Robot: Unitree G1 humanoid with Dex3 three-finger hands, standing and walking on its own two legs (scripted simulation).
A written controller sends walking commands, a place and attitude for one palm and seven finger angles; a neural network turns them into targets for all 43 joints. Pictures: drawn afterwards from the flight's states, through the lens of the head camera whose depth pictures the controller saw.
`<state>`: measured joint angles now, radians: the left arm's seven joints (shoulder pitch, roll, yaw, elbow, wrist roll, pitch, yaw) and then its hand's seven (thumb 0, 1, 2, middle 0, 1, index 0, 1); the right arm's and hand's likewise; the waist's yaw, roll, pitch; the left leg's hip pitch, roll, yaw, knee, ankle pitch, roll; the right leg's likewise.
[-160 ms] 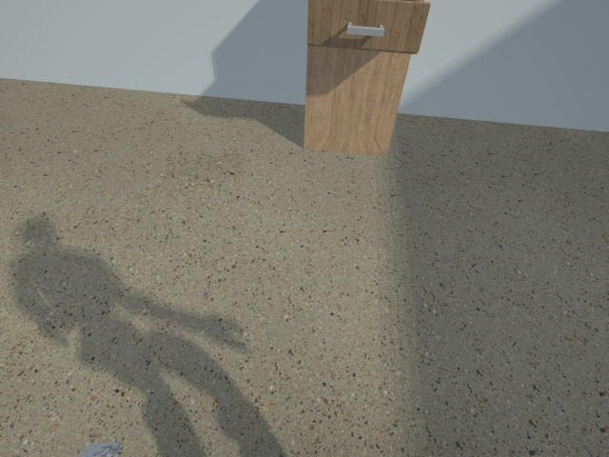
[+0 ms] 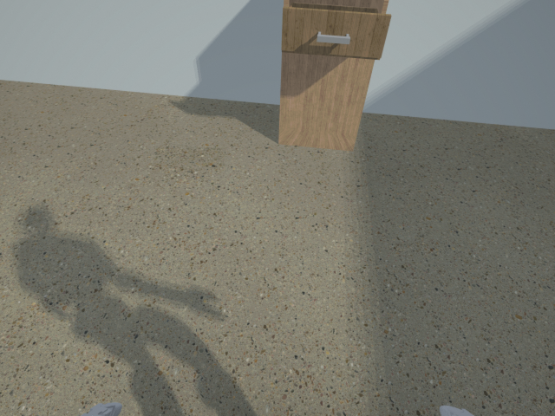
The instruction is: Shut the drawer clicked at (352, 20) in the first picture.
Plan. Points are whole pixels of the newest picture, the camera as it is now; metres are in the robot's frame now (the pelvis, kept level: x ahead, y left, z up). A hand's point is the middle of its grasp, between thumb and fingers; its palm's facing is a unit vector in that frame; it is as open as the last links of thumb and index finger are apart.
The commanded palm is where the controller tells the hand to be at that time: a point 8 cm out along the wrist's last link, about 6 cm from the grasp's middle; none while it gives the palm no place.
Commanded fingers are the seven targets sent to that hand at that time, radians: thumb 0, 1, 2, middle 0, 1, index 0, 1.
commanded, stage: stand and wait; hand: left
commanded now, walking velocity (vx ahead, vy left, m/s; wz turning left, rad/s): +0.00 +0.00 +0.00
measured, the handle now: (333, 37) +1.44 -0.13 -0.01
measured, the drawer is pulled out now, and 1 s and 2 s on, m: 0.28 0.28 0.28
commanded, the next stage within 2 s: look at it before walking up in 0.70 s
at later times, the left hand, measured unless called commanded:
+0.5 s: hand out of the picture +0.05 +0.24 -0.15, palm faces -0.02 -0.94 -0.33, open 7.4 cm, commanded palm none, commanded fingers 0.00 0.90 0.90 -0.20 -0.30 -0.20 -0.30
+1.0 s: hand out of the picture +0.06 +0.22 -0.15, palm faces -0.03 -0.95 -0.32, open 7.4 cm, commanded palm none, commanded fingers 0.00 0.90 0.90 -0.20 -0.30 -0.20 -0.30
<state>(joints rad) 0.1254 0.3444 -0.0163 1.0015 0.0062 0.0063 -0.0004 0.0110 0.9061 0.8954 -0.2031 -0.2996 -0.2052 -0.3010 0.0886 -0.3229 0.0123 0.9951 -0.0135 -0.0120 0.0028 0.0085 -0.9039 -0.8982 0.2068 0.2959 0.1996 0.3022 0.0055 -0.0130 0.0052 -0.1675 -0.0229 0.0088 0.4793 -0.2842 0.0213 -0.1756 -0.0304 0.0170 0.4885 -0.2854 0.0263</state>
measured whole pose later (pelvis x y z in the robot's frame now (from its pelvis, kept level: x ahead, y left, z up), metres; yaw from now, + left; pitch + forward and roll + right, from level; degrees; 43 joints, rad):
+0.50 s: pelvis -0.01 -0.01 +0.00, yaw +0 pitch -2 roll +0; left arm 0.16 0.35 -0.01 1.08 0.01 0.00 0.00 0.01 0.91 0.90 -0.20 -0.30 -0.21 -0.30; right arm 0.14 -0.34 0.01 1.09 -0.01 0.00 0.00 0.01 -0.90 -0.90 0.21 0.30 0.20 0.30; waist 0.00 -0.01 0.03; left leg -0.15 0.00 0.00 0.41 -0.23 0.00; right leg -0.16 -0.01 0.01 0.43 -0.23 0.01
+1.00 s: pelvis -0.02 -0.02 +0.01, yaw +0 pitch -2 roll +0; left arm 0.14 0.34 -0.01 1.08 0.01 -0.01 -0.01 0.01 0.91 0.90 -0.20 -0.30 -0.21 -0.30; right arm 0.12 -0.33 0.01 1.11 -0.01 -0.01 0.01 0.01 -0.90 -0.90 0.21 0.30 0.20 0.30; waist 0.00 -0.01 0.03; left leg -0.15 0.01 0.00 0.39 -0.21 -0.01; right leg -0.16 0.00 0.01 0.40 -0.21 0.00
